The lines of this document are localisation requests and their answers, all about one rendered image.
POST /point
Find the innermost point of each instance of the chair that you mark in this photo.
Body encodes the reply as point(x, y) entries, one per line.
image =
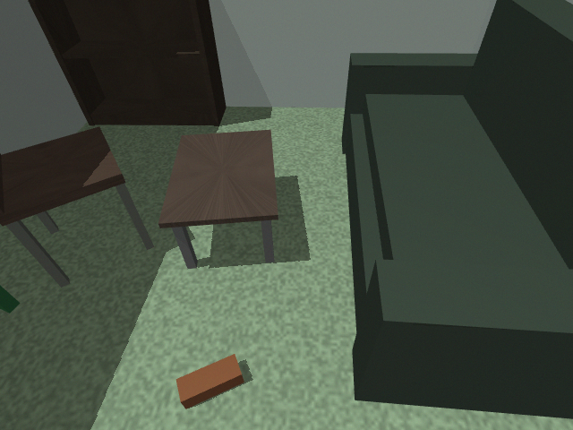
point(41, 177)

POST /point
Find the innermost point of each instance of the bookshelf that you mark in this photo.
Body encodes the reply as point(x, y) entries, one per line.
point(137, 62)

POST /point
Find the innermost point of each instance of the coffee table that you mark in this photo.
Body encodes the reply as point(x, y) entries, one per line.
point(220, 178)

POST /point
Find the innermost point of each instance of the sofa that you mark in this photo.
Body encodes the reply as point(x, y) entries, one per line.
point(460, 191)

